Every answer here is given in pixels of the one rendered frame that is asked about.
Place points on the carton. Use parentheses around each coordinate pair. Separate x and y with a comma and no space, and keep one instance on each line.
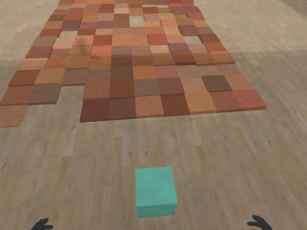
(155,192)

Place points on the right robot hand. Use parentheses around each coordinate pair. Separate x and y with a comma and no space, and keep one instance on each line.
(260,222)

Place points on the left robot hand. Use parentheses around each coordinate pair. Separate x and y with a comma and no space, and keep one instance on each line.
(40,225)

